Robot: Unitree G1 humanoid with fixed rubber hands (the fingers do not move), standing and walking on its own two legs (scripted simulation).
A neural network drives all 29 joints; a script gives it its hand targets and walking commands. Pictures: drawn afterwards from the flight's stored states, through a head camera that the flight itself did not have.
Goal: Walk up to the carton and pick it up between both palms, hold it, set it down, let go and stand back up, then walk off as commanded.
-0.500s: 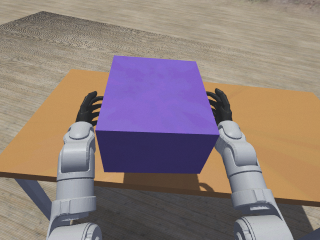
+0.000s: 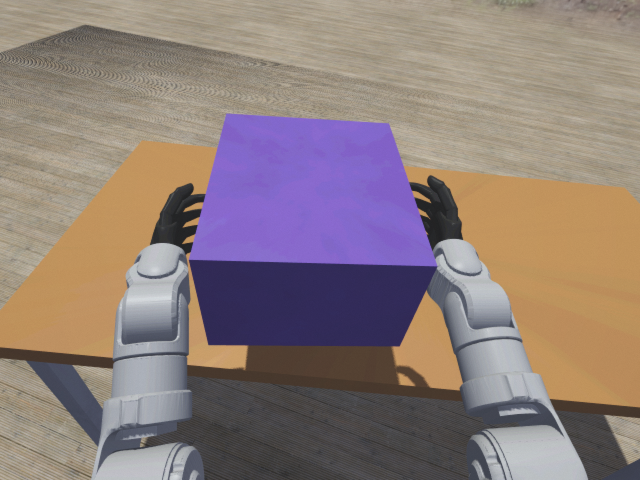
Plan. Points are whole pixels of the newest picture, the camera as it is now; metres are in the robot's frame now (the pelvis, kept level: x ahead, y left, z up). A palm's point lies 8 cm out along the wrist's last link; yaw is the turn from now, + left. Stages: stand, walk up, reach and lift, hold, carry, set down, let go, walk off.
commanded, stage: hold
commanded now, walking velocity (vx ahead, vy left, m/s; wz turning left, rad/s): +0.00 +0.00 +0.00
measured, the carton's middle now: (307, 223) +0.41 +0.00 +0.14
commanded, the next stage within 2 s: none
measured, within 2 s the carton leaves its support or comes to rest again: neither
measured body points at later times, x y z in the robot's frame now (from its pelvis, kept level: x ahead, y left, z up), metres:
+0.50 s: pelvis +0.00 +0.00 +0.00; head -0.03 +0.02 +0.45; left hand +0.37 +0.16 +0.15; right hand +0.37 -0.17 +0.17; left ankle +0.03 +0.14 -0.75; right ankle -0.01 -0.13 -0.75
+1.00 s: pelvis +0.00 +0.00 +0.00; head -0.04 +0.03 +0.45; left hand +0.36 +0.17 +0.15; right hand +0.36 -0.17 +0.17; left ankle +0.03 +0.14 -0.75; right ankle -0.01 -0.13 -0.75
